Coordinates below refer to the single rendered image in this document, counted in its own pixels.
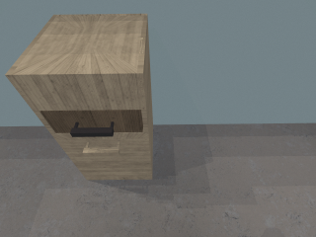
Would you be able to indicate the handle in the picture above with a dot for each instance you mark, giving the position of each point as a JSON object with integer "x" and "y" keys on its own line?
{"x": 92, "y": 131}
{"x": 101, "y": 151}

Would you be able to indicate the drawer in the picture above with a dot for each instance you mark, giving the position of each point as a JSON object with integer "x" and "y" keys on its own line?
{"x": 124, "y": 120}

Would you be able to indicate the cabinet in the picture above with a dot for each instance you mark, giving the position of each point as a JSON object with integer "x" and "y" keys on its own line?
{"x": 93, "y": 62}

